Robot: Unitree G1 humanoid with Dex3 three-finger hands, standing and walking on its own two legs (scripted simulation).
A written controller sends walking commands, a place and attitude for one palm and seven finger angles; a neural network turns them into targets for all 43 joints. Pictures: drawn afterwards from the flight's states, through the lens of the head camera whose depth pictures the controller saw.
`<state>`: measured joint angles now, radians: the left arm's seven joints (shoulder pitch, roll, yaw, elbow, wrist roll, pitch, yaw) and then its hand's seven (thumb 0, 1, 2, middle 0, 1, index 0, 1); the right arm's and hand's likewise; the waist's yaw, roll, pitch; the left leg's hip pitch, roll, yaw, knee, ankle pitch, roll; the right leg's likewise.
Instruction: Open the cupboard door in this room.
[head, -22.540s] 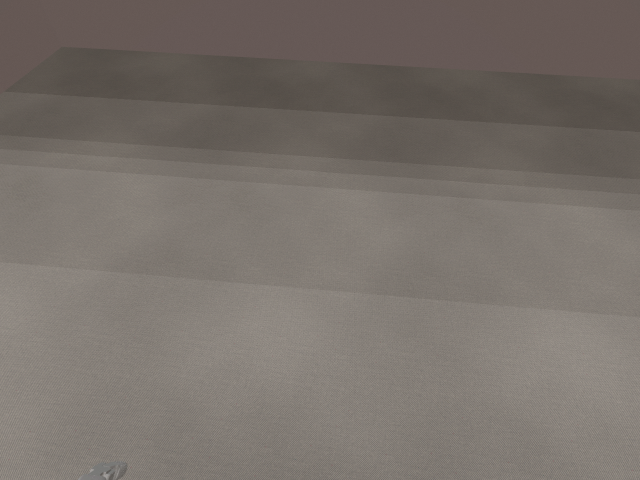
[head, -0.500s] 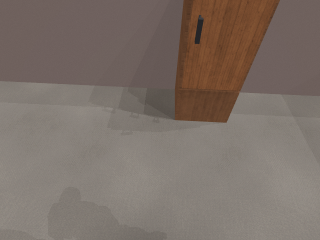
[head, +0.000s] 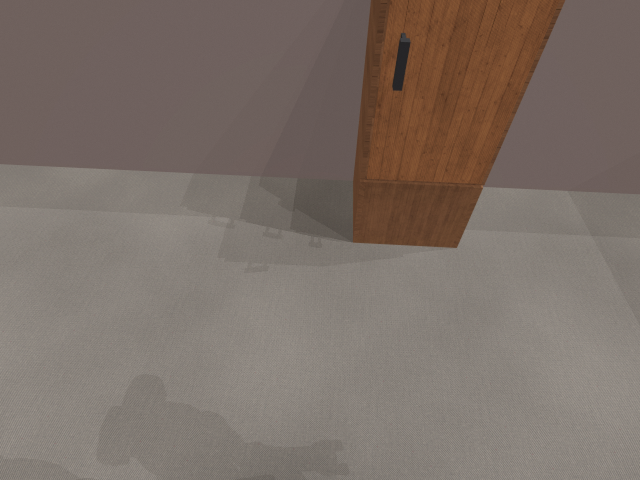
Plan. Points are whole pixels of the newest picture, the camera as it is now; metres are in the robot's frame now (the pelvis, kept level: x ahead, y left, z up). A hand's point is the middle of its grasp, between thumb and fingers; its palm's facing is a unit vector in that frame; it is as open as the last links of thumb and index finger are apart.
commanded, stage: walk to a spot facing it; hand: left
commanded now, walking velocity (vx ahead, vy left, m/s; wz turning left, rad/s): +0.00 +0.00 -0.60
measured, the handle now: (400, 61) +1.09 -0.14 +0.02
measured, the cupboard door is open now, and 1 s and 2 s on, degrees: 0 0 0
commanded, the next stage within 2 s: none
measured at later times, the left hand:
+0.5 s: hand out of the picture +0.06 +0.14 -0.18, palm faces -0.15 -0.95 -0.28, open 7.4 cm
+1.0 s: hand out of the picture +0.13 +0.16 -0.17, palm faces -0.36 -0.90 -0.26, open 7.4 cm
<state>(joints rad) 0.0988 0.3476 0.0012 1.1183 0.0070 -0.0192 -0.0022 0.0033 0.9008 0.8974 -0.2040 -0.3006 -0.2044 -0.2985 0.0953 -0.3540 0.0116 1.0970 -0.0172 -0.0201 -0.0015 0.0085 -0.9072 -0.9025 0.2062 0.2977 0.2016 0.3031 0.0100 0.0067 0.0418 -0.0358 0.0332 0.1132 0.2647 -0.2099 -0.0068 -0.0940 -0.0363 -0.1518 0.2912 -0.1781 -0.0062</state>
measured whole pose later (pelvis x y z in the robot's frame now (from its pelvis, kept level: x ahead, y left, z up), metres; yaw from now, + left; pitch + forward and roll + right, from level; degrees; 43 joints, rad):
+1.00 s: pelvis +0.00 -0.02 -0.01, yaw -27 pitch +1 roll +0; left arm 0.27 0.26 0.06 0.93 0.02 0.02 -0.01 0.00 0.90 0.90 -0.20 -0.30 -0.20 -0.30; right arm 0.10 -0.25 -0.04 0.90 -0.02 0.04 -0.01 0.01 -0.91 -0.90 0.20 0.30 0.20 0.30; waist 0.06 -0.02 0.05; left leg -0.36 0.01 -0.02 0.76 -0.42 -0.06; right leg -0.26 0.12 0.17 0.42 -0.17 -0.06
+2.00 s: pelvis +0.20 -0.19 -0.01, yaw -64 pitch +1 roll +0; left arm 0.27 0.20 0.05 1.00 0.02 -0.05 -0.01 0.00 0.90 0.90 -0.20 -0.30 -0.20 -0.30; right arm 0.10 -0.20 -0.05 0.89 -0.03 -0.02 0.01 0.01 -0.91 -0.90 0.20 0.30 0.20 0.30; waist 0.02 0.01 0.07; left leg -0.64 0.17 0.01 0.99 -0.22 -0.08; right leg -0.18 0.08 0.00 0.46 -0.29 -0.09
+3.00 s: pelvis +0.29 -0.37 -0.02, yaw -82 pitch -1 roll -2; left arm 0.08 0.14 0.01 0.96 0.01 0.00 0.02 0.00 0.90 0.90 -0.21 -0.30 -0.21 -0.30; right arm 0.26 -0.16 -0.02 1.01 -0.02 0.05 0.00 0.01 -0.91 -0.90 0.20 0.30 0.20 0.30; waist -0.04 -0.01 0.06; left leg -0.33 0.07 0.10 0.72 -0.37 -0.05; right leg -0.24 -0.06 -0.22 0.57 -0.31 -0.02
